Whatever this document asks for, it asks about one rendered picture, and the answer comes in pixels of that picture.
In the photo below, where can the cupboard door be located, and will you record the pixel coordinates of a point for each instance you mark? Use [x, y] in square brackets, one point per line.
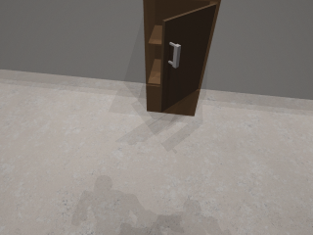
[191, 30]

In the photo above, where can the handle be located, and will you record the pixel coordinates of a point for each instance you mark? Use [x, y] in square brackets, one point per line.
[176, 55]

